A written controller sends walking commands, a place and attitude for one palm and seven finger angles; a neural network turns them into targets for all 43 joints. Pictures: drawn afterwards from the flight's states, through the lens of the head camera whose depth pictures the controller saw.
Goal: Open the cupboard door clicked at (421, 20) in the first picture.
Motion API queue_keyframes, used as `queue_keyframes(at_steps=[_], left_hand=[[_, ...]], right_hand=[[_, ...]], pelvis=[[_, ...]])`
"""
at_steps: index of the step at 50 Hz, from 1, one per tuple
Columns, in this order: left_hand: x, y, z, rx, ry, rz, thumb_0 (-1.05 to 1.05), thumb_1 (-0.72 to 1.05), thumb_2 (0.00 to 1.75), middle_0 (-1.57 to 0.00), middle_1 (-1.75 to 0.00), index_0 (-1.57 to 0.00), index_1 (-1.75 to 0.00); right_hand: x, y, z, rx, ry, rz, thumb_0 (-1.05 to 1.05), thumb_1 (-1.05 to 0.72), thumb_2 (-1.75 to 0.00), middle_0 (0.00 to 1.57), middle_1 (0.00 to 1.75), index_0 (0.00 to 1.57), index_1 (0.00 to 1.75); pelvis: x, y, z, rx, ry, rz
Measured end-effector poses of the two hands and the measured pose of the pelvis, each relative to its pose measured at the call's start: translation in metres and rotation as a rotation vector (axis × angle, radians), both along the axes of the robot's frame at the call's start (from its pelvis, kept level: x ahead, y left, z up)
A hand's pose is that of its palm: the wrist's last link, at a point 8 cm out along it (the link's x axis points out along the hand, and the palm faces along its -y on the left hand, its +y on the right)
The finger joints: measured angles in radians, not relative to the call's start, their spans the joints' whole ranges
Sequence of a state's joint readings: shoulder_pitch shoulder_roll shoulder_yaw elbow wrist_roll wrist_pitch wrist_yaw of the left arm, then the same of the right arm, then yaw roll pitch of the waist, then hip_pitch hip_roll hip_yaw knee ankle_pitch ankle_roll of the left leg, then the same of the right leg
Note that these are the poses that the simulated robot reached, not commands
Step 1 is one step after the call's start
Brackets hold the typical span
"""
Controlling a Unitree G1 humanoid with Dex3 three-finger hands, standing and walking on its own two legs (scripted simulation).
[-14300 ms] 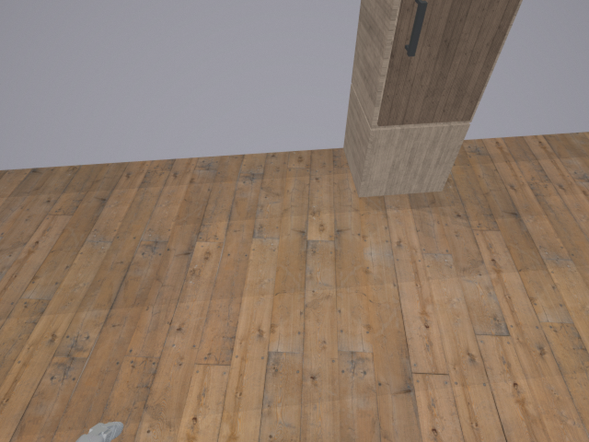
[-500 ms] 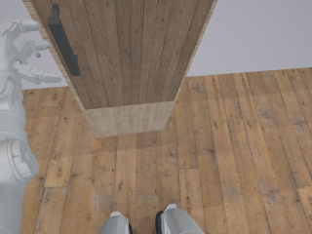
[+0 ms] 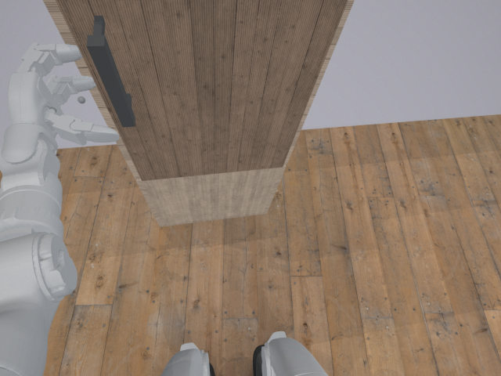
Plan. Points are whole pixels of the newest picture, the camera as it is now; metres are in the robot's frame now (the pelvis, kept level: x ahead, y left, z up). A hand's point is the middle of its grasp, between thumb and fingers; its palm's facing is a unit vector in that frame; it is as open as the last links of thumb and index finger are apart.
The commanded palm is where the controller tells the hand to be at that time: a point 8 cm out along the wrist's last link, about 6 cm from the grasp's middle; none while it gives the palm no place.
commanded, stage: move the hooked fingers beside the handle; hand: left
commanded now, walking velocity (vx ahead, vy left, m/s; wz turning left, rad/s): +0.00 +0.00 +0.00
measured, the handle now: (115, 77) +0.55 +0.17 +0.09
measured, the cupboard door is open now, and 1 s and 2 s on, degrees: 0 0 0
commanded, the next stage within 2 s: slide the fingers in behind the handle in 0.04 s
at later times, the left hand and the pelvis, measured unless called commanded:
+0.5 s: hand (85, 103) +0.51 +0.21 +0.08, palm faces +0.08 -1.00 +0.00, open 14.0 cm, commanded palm +0.49 +0.23 +0.08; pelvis +0.00 -0.01 +0.00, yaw +1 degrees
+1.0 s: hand (93, 109) +0.50 +0.19 +0.08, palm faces +0.14 -0.99 +0.00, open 14.8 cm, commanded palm +0.48 +0.19 +0.08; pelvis +0.00 +0.00 +0.00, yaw +3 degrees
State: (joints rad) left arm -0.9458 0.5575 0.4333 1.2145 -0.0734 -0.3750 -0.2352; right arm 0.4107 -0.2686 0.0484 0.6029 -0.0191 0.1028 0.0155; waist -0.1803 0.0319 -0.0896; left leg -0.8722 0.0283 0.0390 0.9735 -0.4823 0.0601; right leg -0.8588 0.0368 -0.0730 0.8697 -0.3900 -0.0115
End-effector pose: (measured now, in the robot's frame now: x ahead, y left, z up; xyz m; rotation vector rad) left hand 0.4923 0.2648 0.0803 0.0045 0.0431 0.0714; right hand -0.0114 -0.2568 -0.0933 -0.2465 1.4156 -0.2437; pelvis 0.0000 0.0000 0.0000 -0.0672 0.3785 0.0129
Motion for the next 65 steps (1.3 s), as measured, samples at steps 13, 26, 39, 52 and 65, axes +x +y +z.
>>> queue_keyframes(at_steps=[13,26,39,52,65], left_hand=[[-0.005,0.003,-0.001,-0.007,0.001,-0.008,-0.01,-0.5,0.3,-0.29,-1.2,-0.3,-1.2],[-0.006,-0.005,-0.003,-0.01,-0.001,0.015,-0.01,-0.5,0.3,-0.28,-1.2,-0.29,-1.2],[-0.011,-0.011,-0.003,-0.002,-0.002,0.039,-0.01,-0.5,0.3,-0.23,-1.18,-0.22,-1.18],[-0.019,-0.02,-0.003,0.001,-0.01,0.069,-0.01,-0.5,0.3,-0.14,-1.14,-0.13,-1.14],[-0.023,-0.027,-0.003,0.018,-0.012,0.101,-0.01,-0.5,0.3,-0.1,-1.13,-0.07,-1.14]], right_hand=[[-0.008,-0.01,0.004,-0.018,0.024,0.0,0.0,-0.9,-0.89,0.2,0.3,0.2,0.3],[-0.003,-0.013,0.003,-0.016,0.016,0.011,0.0,-0.9,-0.89,0.2,0.3,0.2,0.29],[0.005,-0.005,-0.004,0.023,0.01,0.037,0.0,-0.9,-0.89,0.2,0.3,0.2,0.3],[0.016,-0.005,-0.009,0.043,0.005,0.071,0.0,-0.9,-0.89,0.2,0.3,0.2,0.29],[0.025,-0.009,-0.014,0.051,0.015,0.127,0.0,-0.9,-0.89,0.2,0.3,0.2,0.29]], pelvis=[[-0.001,-0.006,0.001,0.004,-0.001,0.002],[0.0,-0.007,0.001,0.003,-0.001,0.009],[0.002,-0.005,0.001,0.001,-0.005,0.027],[0.003,-0.005,0.002,0.002,-0.015,0.049],[0.001,-0.008,-0.001,0.0,-0.007,0.088]])
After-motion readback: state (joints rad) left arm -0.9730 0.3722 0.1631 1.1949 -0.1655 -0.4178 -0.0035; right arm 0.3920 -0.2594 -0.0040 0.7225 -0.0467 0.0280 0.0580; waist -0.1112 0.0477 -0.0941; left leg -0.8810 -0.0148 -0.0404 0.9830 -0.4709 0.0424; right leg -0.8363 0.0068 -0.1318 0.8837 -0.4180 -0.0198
